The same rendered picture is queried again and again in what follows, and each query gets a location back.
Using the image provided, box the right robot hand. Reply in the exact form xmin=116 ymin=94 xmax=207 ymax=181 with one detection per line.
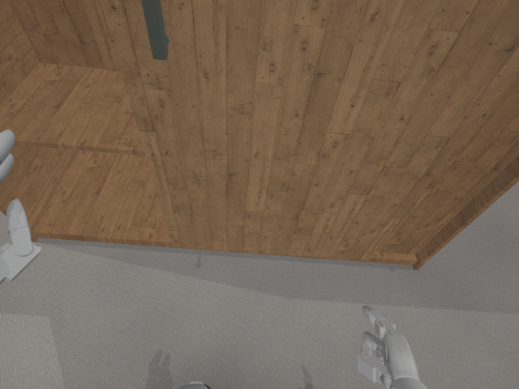
xmin=357 ymin=306 xmax=420 ymax=389

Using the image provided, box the handle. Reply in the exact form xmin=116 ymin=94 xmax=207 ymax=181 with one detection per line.
xmin=141 ymin=0 xmax=169 ymax=61

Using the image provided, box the left robot hand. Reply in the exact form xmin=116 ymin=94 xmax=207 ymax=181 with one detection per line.
xmin=0 ymin=130 xmax=41 ymax=284

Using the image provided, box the wardrobe door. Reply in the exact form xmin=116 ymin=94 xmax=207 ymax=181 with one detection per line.
xmin=375 ymin=71 xmax=519 ymax=254
xmin=100 ymin=0 xmax=519 ymax=261

